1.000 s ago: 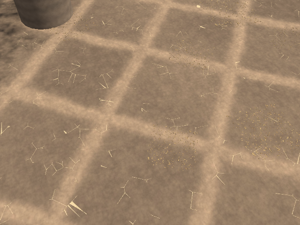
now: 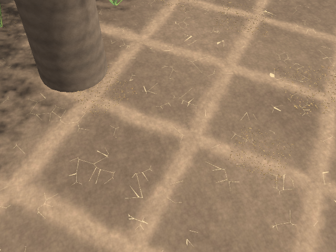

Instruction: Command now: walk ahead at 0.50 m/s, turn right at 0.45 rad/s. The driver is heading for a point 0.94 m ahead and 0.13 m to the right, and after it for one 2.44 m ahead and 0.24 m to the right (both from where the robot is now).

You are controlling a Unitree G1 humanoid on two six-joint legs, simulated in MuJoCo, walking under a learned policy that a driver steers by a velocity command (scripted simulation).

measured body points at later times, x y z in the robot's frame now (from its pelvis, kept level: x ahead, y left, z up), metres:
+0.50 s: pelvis +0.25 -0.08 -0.01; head +0.29 -0.10 +0.44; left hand +0.49 +0.13 -0.09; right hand +0.25 -0.38 -0.13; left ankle +0.17 +0.10 -0.64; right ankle +0.30 -0.17 -0.73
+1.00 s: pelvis +0.55 -0.10 -0.02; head +0.59 -0.11 +0.43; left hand +0.64 +0.18 -0.14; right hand +0.70 -0.38 -0.11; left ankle +0.66 -0.04 -0.74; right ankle +0.33 -0.18 -0.67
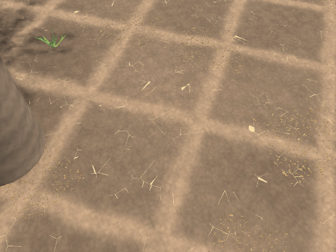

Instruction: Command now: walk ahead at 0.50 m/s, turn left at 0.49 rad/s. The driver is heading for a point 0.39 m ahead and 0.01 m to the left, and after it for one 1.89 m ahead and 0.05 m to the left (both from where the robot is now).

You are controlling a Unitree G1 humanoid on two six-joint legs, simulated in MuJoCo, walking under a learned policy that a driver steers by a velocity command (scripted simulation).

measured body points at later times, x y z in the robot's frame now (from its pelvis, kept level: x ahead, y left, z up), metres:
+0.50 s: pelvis +0.30 -0.03 +0.01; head +0.32 -0.03 +0.46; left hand +0.44 +0.26 -0.07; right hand +0.41 -0.30 -0.11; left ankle +0.13 +0.07 -0.65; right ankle +0.40 -0.12 -0.72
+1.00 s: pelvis +0.55 +0.06 +0.02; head +0.57 +0.07 +0.47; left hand +0.55 +0.34 -0.11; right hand +0.77 -0.18 -0.05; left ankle +0.60 +0.17 -0.72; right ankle +0.44 -0.10 -0.64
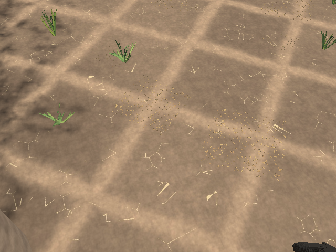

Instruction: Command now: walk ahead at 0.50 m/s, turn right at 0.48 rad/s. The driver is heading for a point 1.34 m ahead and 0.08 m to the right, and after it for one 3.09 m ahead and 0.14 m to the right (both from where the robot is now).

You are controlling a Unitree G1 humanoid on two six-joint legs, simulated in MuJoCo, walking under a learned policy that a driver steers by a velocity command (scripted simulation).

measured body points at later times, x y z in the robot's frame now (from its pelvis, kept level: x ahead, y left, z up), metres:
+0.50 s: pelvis +0.25 -0.08 -0.01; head +0.28 -0.10 +0.44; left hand +0.49 +0.12 -0.09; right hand +0.22 -0.37 -0.14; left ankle +0.13 +0.11 -0.64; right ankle +0.30 -0.18 -0.73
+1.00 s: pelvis +0.53 -0.09 -0.02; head +0.57 -0.08 +0.43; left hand +0.57 +0.20 -0.15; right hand +0.72 -0.35 -0.11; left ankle +0.63 -0.02 -0.73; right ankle +0.32 -0.20 -0.69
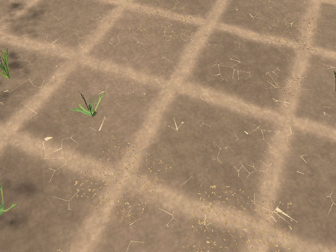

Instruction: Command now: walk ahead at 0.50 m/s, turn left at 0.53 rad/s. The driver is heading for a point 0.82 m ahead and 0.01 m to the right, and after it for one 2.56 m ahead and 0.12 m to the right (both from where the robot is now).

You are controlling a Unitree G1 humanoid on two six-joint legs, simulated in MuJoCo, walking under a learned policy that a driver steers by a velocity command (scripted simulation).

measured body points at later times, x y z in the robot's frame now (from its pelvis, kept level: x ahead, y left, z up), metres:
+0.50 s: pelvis +0.31 -0.03 +0.01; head +0.33 -0.03 +0.46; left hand +0.47 +0.25 -0.08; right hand +0.39 -0.31 -0.11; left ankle +0.11 +0.07 -0.69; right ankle +0.42 -0.10 -0.71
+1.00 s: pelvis +0.59 +0.01 +0.01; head +0.61 +0.01 +0.46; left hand +0.63 +0.30 -0.11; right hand +0.80 -0.25 -0.05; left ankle +0.70 +0.11 -0.72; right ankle +0.43 -0.10 -0.70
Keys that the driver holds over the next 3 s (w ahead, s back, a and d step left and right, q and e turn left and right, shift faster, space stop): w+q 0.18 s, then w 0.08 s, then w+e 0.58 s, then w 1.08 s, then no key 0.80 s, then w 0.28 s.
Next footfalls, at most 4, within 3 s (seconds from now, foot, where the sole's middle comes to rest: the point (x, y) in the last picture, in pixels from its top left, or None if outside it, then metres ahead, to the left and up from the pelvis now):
0.46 right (204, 246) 0.46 -0.10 -0.75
0.96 left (155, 179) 0.74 0.10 -0.75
1.48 right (217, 136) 0.97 -0.18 -0.75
1.98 left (176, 87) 1.29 0.01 -0.75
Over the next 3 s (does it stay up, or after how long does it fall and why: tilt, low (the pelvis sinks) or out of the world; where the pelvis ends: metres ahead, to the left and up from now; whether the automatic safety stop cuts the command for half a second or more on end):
stays up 1.30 -0.13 0.02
